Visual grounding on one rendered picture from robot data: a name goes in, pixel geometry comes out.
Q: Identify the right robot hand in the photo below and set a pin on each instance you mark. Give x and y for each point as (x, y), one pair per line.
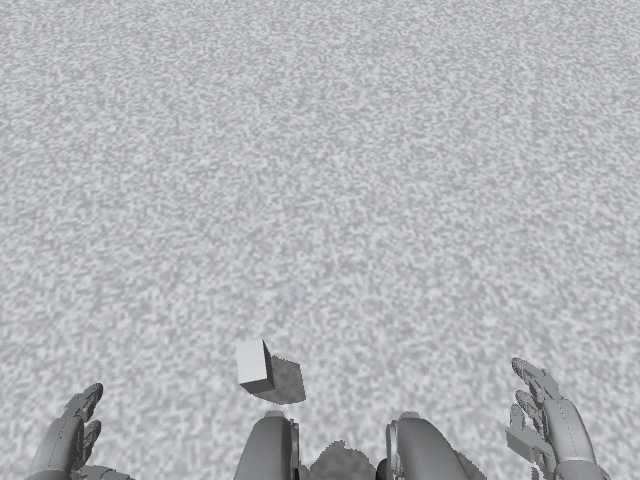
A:
(561, 434)

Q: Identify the carton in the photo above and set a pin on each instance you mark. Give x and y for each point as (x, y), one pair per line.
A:
(254, 366)

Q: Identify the right robot arm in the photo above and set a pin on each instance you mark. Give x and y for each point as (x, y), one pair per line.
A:
(579, 470)

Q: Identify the left robot hand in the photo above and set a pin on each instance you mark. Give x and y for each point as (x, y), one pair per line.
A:
(67, 445)

